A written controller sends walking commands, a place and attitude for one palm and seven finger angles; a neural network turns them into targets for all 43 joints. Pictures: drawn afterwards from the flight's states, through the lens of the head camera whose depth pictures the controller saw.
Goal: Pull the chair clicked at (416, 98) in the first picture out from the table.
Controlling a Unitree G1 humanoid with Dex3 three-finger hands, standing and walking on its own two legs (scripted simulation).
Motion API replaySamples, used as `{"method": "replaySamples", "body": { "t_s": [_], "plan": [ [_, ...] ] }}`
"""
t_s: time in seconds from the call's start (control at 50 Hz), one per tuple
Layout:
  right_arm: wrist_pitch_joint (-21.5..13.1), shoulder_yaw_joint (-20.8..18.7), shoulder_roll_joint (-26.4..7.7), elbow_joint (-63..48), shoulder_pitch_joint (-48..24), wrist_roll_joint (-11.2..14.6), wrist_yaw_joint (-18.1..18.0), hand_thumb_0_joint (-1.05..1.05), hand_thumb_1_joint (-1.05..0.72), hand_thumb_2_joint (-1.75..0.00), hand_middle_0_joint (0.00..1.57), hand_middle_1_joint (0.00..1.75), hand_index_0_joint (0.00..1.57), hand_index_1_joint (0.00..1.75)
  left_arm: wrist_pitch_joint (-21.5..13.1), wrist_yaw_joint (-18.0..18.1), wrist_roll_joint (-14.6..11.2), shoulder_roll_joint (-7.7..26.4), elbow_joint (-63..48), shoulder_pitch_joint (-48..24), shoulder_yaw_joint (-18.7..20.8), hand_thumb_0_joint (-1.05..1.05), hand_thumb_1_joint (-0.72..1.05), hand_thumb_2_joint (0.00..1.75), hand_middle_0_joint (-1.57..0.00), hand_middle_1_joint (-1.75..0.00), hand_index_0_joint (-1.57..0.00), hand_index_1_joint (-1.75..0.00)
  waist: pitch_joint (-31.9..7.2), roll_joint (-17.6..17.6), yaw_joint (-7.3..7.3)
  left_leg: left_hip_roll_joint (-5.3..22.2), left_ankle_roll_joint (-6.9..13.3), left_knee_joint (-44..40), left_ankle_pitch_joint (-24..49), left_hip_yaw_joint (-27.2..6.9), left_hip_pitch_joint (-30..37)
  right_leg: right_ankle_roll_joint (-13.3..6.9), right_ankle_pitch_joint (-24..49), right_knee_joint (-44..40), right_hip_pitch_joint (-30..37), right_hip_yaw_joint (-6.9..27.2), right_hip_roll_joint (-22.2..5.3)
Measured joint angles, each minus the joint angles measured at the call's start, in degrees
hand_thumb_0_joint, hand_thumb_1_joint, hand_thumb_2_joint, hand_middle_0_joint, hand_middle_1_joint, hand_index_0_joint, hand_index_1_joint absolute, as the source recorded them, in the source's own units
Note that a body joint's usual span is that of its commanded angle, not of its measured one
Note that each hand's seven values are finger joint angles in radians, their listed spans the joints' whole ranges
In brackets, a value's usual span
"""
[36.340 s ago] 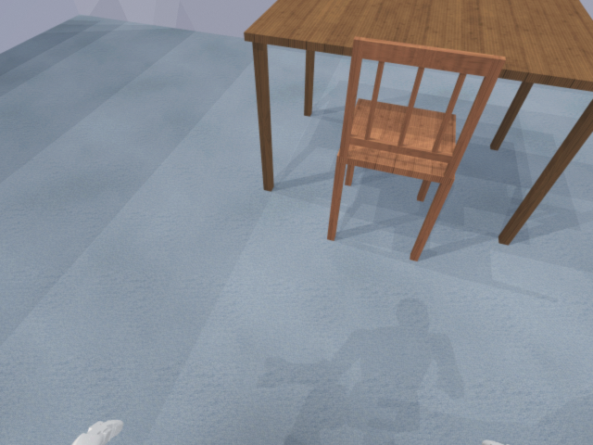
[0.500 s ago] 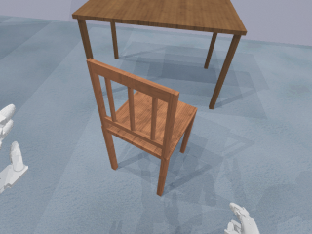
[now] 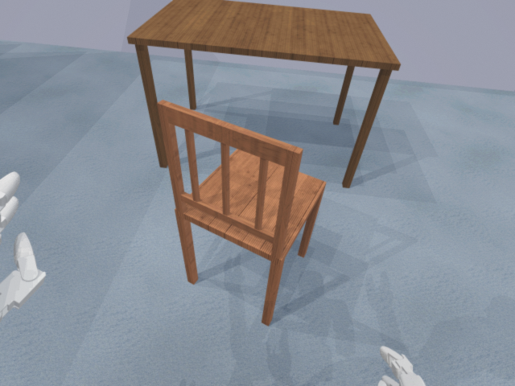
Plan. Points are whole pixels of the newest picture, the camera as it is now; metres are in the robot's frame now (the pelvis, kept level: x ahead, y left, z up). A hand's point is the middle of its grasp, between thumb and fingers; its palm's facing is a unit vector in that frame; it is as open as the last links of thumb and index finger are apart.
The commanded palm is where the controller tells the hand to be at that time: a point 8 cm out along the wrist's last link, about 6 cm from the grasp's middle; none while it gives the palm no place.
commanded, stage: stop stepping back and stand still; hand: left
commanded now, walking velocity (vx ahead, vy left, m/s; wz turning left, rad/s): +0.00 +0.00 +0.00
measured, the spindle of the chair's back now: (225, 181) +0.64 +0.10 -0.09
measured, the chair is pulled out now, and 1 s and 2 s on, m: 0.61 0.61 0.61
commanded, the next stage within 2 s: let the arm hang, fingers relaxed in 0.70 s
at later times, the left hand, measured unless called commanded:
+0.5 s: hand (38, 247) +0.23 +0.27 +0.17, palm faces +0.42 -0.79 -0.44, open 7.4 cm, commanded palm +0.17 +0.31 +0.18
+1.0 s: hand (105, 378) +0.17 +0.25 -0.10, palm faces +0.00 -0.93 -0.38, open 7.4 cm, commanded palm none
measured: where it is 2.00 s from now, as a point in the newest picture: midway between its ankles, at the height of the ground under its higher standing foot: outside the picture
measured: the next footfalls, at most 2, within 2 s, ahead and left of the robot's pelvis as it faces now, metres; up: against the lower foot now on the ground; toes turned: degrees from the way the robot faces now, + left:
none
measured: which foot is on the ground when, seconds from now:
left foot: down 0.00-1.00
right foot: down 0.00-1.00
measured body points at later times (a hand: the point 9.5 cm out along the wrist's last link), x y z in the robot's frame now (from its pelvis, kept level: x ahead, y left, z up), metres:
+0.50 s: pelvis +0.03 +0.01 +0.01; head +0.04 +0.02 +0.46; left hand +0.20 +0.31 +0.20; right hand +0.22 -0.22 -0.06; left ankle +0.00 +0.11 -0.73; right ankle +0.05 -0.12 -0.73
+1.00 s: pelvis +0.01 +0.02 +0.00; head +0.02 +0.00 +0.45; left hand +0.16 +0.30 -0.07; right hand +0.15 -0.25 -0.12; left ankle +0.00 +0.11 -0.73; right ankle +0.05 -0.12 -0.73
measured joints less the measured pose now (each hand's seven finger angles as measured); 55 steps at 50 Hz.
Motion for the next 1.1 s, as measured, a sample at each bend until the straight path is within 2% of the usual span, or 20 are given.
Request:
{"method": "replaySamples", "body": {
  "t_s": [0.08,0.2,0.28,0.36,0.56,0.7,0.8,0.84,0.88,0.94,1.02,1.1],
  "plan": [
    [-0.9,0.0,-0.3,0.0,0.7,0.1,-0.1,0.01,-0.90,-0.89,0.21,0.30,0.20,0.30,-1.6,0.3,0.0,0.8,0.2,0.0,1.9,0.02,0.88,0.90,-0.21,-0.30,-0.21,-0.31,0.0,0.9,1.12,-0.1,0.0,-1.6,0.3,-0.6,0.6,0.0,0.4,-2.2,1.2,-0.5,-0.1],
    [-1.3,-0.6,-1.6,0.7,-1.7,0.3,0.2,0.01,-0.90,-0.89,0.21,0.30,0.20,0.30,-1.9,0.2,-0.7,-1.9,3.4,-2.8,1.6,0.02,0.89,0.90,-0.21,-0.30,-0.21,-0.31,1.3,2.5,2.64,-0.4,0.2,-3.6,0.9,-0.5,1.1,0.3,1.0,-4.2,1.7,-0.4,-0.4],
    [-1.0,-0.9,-1.6,0.1,-3.5,0.5,0.0,0.01,-0.90,-0.89,0.21,0.30,0.20,0.30,-0.6,-0.2,-0.9,-3.0,4.1,-2.8,-0.2,0.02,0.89,0.90,-0.21,-0.30,-0.21,-0.30,2.0,2.4,2.52,-0.6,0.3,-4.6,1.1,-0.3,1.7,0.5,1.0,-4.8,1.9,-0.2,-0.5],
    [-0.7,-0.9,-1.3,-1.0,-4.7,0.5,-0.2,0.01,-0.90,-0.89,0.21,0.30,0.20,0.30,-0.2,-0.5,-0.9,-2.4,2.3,-1.8,-1.1,0.02,0.89,0.90,-0.21,-0.30,-0.21,-0.30,2.4,1.5,2.00,-0.6,0.3,-5.1,1.1,-0.5,2.0,0.5,0.8,-5.2,2.3,-0.4,-0.6],
    [0.2,-1.2,-1.4,-2.4,-5.5,0.6,-0.4,0.01,-0.90,-0.89,0.21,0.30,0.20,0.30,-1.9,-0.2,-1.4,0.5,-0.7,0.0,1.7,0.02,0.89,0.90,-0.21,-0.30,-0.21,-0.31,1.5,1.7,1.84,-0.8,0.5,-5.8,0.9,-0.5,2.3,0.8,0.7,-6.2,2.8,-0.4,-0.8],
    [0.9,-1.0,-1.5,-1.6,-4.6,0.7,-0.6,0.01,-0.90,-0.89,0.21,0.30,0.20,0.30,-0.6,-0.2,-1.5,-1.5,3.3,-1.2,0.6,0.02,0.89,0.90,-0.21,-0.30,-0.21,-0.31,1.0,2.5,2.32,-1.0,0.8,-6.5,1.2,-0.3,2.3,1.1,1.2,-7.0,2.9,-0.2,-0.9],
    [0.7,-0.7,-1.4,-1.2,-3.9,0.4,-0.7,0.01,-0.90,-0.89,0.21,0.30,0.20,0.30,0.1,-0.4,-1.0,-2.2,2.1,-1.6,-0.8,0.02,0.89,0.90,-0.21,-0.30,-0.21,-0.30,1.6,2.0,2.25,-1.2,0.9,-6.4,1.4,-0.5,2.2,1.1,1.3,-6.9,2.8,-0.4,-1.1],
    [-0.7,-1.5,-2.9,1.9,-4.5,0.2,1.9,0.01,-0.90,-0.89,0.21,0.30,0.20,0.30,-1.7,-2.5,1.4,-0.8,10.5,-6.2,-4.5,0.02,0.89,0.90,-0.21,-0.30,-0.21,-0.30,1.1,2.9,2.42,-1.7,1.0,-4.3,1.1,-1.3,0.0,1.1,0.7,-4.6,0.9,-1.3,-1.7],
    [1.0,-1.7,-5.4,5.1,-6.1,-0.2,3.9,0.01,-0.90,-0.89,0.21,0.30,0.20,0.30,1.4,-5.4,2.6,-0.7,24.4,-12.0,-9.6,0.01,0.89,0.90,-0.20,-0.30,-0.20,-0.30,0.4,4.4,2.63,-2.4,1.4,-2.0,0.4,-1.4,-1.9,1.4,-0.7,-1.8,-1.1,-1.4,-2.5],
    [3.3,-2.1,-7.2,8.1,-8.0,-0.9,5.0,0.01,-0.90,-0.89,0.21,0.30,0.20,0.30,6.7,-7.8,3.5,-3.1,45.6,-17.3,-15.8,0.01,0.90,0.90,-0.20,-0.30,-0.20,-0.30,0.7,5.6,1.29,-3.2,1.9,0.0,-0.2,-0.7,-3.1,1.9,-2.0,1.8,-3.3,-0.6,-3.3],
    [4.9,-2.0,-6.8,10.3,-6.9,-1.6,5.1,0.01,-0.90,-0.89,0.21,0.30,0.20,0.30,9.9,-8.8,3.9,-7.5,65.1,-19.2,-21.1,0.01,0.90,0.90,-0.20,-0.30,-0.20,-0.30,3.1,3.4,-0.41,-3.5,1.8,-0.5,0.3,0.2,-2.1,1.7,-2.2,3.1,-3.3,0.3,-3.5],
    [6.5,-1.3,-5.5,14.0,-4.1,-1.8,4.6,0.01,-0.90,-0.89,0.21,0.30,0.20,0.30,10.8,-9.1,3.6,-11.6,76.3,-18.5,-23.6,0.02,0.91,0.90,-0.20,-0.30,-0.20,-0.30,5.4,-0.3,-0.31,-2.9,1.2,-2.7,1.8,0.1,-0.4,1.2,-0.7,0.9,-1.7,0.2,-2.9]
  ]
}}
